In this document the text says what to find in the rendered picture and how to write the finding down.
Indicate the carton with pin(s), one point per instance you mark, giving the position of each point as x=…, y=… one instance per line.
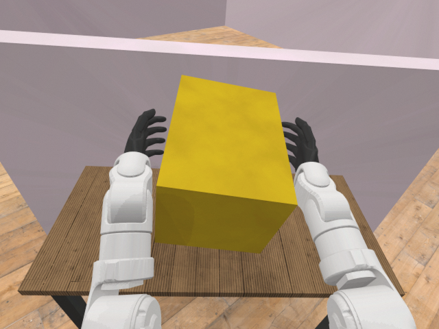
x=225, y=180

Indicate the right robot forearm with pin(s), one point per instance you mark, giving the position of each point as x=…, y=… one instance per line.
x=346, y=262

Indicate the table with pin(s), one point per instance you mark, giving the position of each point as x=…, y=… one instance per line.
x=288, y=266

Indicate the left robot hand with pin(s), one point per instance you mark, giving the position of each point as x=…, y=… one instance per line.
x=137, y=139

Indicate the right robot upper arm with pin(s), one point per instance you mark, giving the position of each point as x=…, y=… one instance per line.
x=375, y=307

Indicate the left robot upper arm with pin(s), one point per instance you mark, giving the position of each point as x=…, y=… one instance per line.
x=138, y=311

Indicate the right robot hand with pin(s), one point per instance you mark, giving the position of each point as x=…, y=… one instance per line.
x=305, y=149

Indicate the left robot forearm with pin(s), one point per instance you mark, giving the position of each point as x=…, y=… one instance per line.
x=125, y=245

